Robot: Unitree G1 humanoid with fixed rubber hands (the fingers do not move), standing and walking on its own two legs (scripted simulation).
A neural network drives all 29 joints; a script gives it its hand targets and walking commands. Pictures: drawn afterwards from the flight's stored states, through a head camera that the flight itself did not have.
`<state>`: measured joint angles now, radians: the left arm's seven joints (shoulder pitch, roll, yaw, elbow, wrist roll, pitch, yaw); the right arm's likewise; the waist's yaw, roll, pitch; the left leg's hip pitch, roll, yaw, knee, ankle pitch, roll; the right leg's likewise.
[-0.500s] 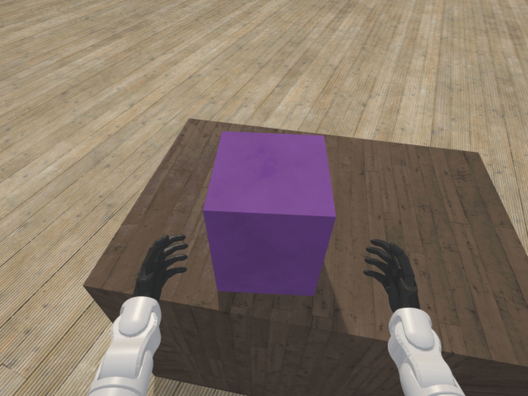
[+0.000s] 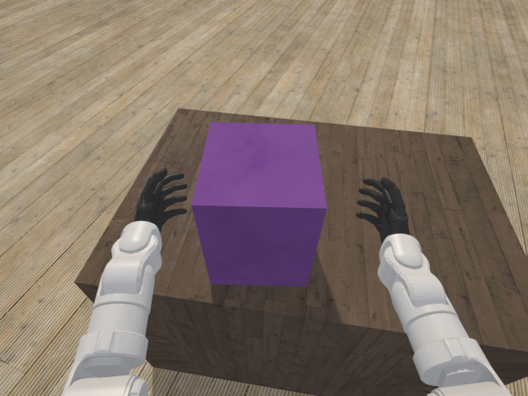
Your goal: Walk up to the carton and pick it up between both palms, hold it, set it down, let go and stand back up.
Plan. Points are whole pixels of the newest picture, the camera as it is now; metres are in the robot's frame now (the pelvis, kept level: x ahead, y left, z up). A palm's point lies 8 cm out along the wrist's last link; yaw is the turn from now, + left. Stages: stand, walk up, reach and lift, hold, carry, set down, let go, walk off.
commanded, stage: reach and lift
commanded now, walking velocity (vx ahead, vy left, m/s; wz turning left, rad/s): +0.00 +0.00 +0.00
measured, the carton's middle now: (260, 207) +0.46 +0.05 -0.01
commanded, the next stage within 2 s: none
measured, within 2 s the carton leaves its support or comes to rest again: neither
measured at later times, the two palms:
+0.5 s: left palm (147, 164) +0.40 +0.22 +0.14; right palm (388, 170) +0.42 -0.15 +0.14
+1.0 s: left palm (149, 127) +0.45 +0.22 +0.18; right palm (398, 132) +0.46 -0.16 +0.18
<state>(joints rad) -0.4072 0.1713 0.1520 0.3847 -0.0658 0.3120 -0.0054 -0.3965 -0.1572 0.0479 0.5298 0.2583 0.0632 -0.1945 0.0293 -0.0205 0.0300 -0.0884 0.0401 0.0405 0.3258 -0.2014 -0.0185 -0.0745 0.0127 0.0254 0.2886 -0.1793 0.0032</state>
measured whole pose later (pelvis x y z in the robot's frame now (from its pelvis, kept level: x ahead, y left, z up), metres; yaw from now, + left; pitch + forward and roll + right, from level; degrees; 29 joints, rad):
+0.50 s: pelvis -0.01 +0.00 +0.00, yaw +1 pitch +3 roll -1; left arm -0.85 0.27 0.10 0.85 -0.13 0.25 0.04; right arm -0.86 -0.23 0.05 0.95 0.33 0.13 -0.18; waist 0.04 -0.01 -0.06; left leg -0.24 0.05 0.02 0.38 -0.20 -0.02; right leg -0.20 0.02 0.01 0.30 -0.16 0.00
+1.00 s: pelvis -0.01 -0.01 -0.01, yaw +1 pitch +12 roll -1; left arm -1.25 0.37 -0.08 1.43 -0.29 0.04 0.03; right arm -1.21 -0.27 0.10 1.32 0.41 0.11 -0.12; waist -0.01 -0.03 -0.18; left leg -0.44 0.05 0.00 0.40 -0.18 -0.03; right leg -0.40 0.02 -0.01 0.34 -0.15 -0.01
